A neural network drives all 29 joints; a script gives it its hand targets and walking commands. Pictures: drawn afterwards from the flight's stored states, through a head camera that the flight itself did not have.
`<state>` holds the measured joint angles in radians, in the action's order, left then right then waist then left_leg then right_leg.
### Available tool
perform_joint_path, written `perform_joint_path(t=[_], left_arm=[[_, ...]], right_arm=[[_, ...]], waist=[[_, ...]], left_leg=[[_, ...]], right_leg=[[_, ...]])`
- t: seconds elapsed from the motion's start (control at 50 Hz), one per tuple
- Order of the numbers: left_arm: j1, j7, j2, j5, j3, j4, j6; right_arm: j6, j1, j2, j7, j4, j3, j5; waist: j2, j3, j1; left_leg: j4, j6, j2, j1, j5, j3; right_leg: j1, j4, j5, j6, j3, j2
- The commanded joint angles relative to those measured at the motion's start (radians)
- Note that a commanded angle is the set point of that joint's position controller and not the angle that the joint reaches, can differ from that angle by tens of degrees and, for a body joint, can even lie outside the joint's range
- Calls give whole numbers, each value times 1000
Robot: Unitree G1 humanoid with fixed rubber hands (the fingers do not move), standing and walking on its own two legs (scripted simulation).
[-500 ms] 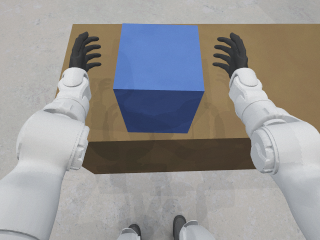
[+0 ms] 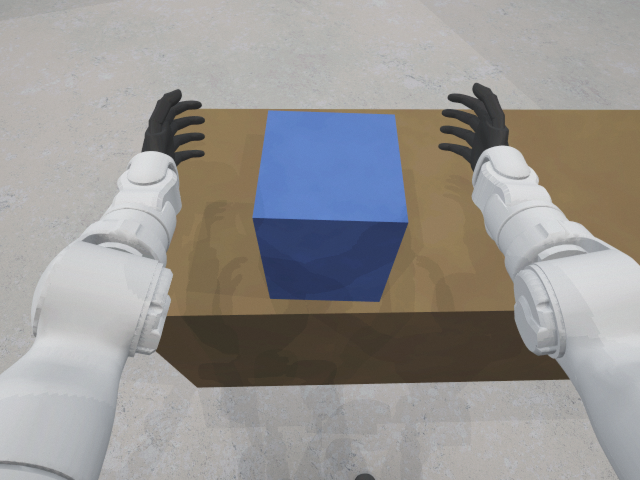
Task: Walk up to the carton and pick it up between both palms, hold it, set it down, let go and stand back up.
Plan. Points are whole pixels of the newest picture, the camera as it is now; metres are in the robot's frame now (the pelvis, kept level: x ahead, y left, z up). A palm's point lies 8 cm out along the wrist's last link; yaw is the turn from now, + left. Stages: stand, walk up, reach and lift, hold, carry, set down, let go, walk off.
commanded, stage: set down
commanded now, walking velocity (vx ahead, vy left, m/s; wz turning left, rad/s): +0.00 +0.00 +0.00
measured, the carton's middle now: (327, 213) +0.53 -0.01 -0.07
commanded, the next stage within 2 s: none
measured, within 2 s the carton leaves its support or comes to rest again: neither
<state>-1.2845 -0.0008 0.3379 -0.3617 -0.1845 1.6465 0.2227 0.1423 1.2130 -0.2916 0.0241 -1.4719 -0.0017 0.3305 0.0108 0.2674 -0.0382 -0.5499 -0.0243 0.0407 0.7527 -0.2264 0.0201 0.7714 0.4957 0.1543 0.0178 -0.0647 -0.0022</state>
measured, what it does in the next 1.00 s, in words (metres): stands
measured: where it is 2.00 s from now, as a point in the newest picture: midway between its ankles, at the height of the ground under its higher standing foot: outside the picture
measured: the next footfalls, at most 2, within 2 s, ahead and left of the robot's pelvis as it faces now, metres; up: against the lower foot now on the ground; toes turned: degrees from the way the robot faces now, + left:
none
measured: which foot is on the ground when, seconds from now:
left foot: down 0.00-1.00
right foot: down 0.00-1.00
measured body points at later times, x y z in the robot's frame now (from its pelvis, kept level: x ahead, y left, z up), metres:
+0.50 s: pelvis -0.02 +0.00 -0.01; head +0.07 -0.01 +0.43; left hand +0.44 +0.18 +0.04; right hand +0.43 -0.21 +0.05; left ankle +0.00 +0.13 -0.72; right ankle +0.02 -0.11 -0.72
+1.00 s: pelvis -0.02 -0.01 -0.02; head +0.04 -0.01 +0.43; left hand +0.37 +0.20 -0.01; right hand +0.37 -0.21 -0.01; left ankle +0.00 +0.13 -0.72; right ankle +0.02 -0.11 -0.72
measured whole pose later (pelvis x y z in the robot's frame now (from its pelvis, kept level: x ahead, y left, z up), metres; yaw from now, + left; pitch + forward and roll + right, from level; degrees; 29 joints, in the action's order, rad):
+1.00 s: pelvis -0.02 -0.01 -0.02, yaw +1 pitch +19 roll +0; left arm -0.67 0.02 0.25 -0.30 -0.08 1.32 0.47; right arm 0.42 0.66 -0.20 0.06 -1.24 -0.06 0.31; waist -0.01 0.21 -0.02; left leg -0.74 -0.03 0.03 0.77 -0.30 0.00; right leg 0.80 0.72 0.25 0.03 -0.07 -0.02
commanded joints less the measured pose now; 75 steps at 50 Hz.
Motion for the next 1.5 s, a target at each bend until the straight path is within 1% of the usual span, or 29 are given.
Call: perform_joint_path(t=[0.0,0.1,0.3,0.4,0.56,0.66,0.72,0.88,0.98,1.02,1.08,1.26,1.34,1.42,1.48], left_arm=[[-409,-4,102,14,12,-149,42],[-339,-7,91,28,35,-177,69],[-235,-15,93,25,67,-239,154],[-181,-11,93,21,74,-254,183],[-50,5,84,33,95,-269,224],[36,14,79,44,110,-311,252],[80,14,79,49,117,-352,267],[212,16,70,52,122,-432,292],[301,15,61,60,123,-484,297],[342,15,56,65,127,-502,298],[404,13,52,72,130,-535,300],[594,10,47,91,137,-652,304],[675,10,46,95,136,-704,300],[745,11,47,101,134,-740,273],[807,11,53,111,142,-788,242]], right_arm=[[45,363,-167,-1,147,11,-6],[72,308,-157,0,173,14,-19],[137,228,-124,10,242,-5,-29],[166,186,-112,19,258,-20,-26],[219,71,-79,32,266,-48,-17],[256,-14,-59,38,295,-52,-17],[274,-61,-52,39,321,-49,-19],[310,-176,-36,40,369,-41,-24],[331,-251,-32,37,380,-38,-23],[340,-282,-27,33,385,-42,-19],[352,-336,-22,31,393,-41,-16],[390,-499,-7,18,441,-35,-19],[401,-571,-3,12,468,-28,-29],[394,-636,-3,8,484,-23,-44],[385,-699,-4,4,505,-18,-51]], waist=[[-76,650,3],[-63,625,10],[-28,652,24],[-13,657,24],[8,597,26],[5,559,25],[-6,544,25],[-17,500,17],[-25,459,16],[-28,437,21],[-29,404,22],[-40,308,30],[-44,275,27],[-48,232,24],[-48,216,23]], left_leg=[[-12,-65,-28,-348,438,16],[-11,-63,-30,-348,407,16],[-45,-42,-41,-265,313,25],[-69,-33,-48,-225,275,29],[-95,-23,-59,-178,234,30],[-107,-20,-67,-168,212,28],[-117,-21,-70,-170,202,24],[-139,-18,-78,-170,174,14],[-148,-20,-79,-190,169,3],[-148,-20,-78,-199,169,-1],[-150,-20,-78,-211,165,-6],[-146,-21,-75,-245,154,-17],[-142,-22,-73,-256,143,-20],[-137,-22,-73,-270,129,-23],[-128,-23,-70,-301,146,-26]], right_leg=[[-355,22,-404,-27,2,22],[-348,20,-363,-26,1,24],[-344,73,-300,-32,13,16],[-342,102,-272,-37,19,12],[-352,124,-229,-42,31,8],[-354,134,-196,-44,36,8],[-345,140,-173,-41,38,9],[-326,159,-121,-34,42,13],[-310,165,-96,-27,41,19],[-305,165,-83,-24,40,21],[-302,163,-65,-20,41,24],[-307,156,-23,-8,45,31],[-319,153,-7,-2,48,33],[-329,145,12,6,51,35],[-355,136,-3,9,52,37]])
